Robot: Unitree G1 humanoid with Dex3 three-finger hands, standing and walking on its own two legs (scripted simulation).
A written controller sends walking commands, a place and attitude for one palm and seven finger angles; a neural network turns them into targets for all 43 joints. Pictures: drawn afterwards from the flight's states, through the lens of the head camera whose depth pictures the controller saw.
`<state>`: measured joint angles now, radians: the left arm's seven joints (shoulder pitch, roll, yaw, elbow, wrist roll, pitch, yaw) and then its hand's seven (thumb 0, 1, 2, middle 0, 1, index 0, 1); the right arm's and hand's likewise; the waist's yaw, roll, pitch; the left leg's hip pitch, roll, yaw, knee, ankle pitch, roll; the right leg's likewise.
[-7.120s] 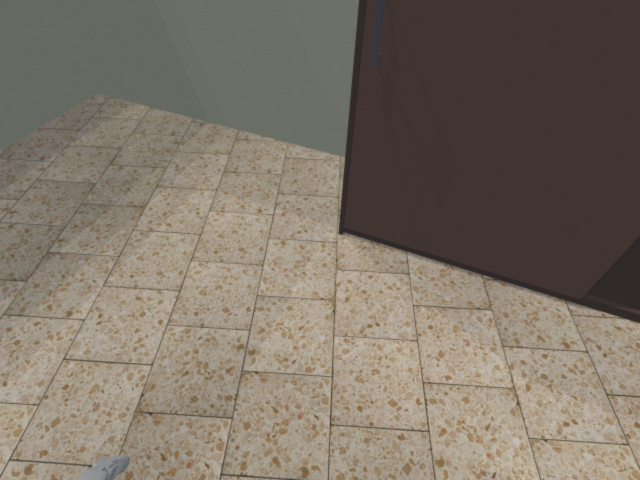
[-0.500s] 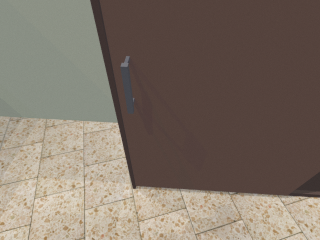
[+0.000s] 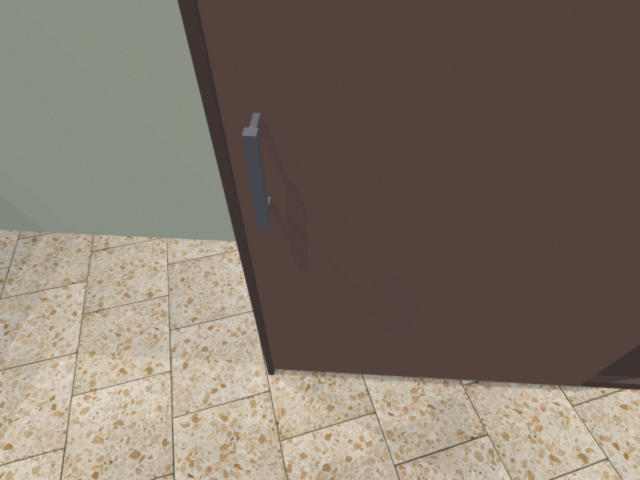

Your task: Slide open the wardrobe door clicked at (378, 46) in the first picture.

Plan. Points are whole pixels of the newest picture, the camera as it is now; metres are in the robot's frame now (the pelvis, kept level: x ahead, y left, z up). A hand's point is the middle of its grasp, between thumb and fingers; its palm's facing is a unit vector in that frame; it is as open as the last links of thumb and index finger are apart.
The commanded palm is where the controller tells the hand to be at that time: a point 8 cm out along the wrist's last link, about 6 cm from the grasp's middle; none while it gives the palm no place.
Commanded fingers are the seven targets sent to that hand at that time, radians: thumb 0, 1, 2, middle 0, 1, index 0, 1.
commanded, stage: look again from close up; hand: left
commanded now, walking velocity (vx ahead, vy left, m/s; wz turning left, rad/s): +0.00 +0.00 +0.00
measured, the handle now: (260, 175) +0.50 +0.12 +0.10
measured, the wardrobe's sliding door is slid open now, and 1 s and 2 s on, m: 0.00 0.00 0.00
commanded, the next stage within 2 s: raise the hand with hooked fingers in 0.90 s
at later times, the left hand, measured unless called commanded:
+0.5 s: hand out of the picture +0.00 +0.15 -0.17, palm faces +0.02 -0.98 -0.20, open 7.4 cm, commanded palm none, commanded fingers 0.00 0.90 0.90 -0.20 -0.30 -0.20 -0.30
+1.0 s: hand out of the picture +0.00 +0.15 -0.17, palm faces +0.03 -0.98 -0.20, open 7.4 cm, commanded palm +0.08 +0.20 -0.07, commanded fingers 0.00 0.88 0.89 -0.20 -0.31 -0.20 -0.31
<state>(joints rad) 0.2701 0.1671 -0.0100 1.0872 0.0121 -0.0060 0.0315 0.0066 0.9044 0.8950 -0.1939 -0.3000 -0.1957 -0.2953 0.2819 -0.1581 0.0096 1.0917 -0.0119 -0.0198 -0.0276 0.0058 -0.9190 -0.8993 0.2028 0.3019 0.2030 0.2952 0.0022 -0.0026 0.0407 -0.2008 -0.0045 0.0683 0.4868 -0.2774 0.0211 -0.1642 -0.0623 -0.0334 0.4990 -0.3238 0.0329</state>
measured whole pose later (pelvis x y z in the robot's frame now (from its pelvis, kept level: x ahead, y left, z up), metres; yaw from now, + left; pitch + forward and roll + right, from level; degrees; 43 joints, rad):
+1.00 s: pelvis +0.00 -0.03 +0.00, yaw +0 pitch -1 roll +0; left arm 0.26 0.18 0.00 1.10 0.01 -0.02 0.02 0.01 0.90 0.89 -0.20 -0.30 -0.20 -0.30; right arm 0.24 -0.16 0.01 1.13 -0.01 -0.01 -0.03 0.00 -0.91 -0.90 0.20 0.30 0.20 0.30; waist 0.01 -0.01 0.04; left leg -0.18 0.04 0.04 0.44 -0.25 -0.02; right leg -0.14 -0.02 -0.06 0.46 -0.30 -0.01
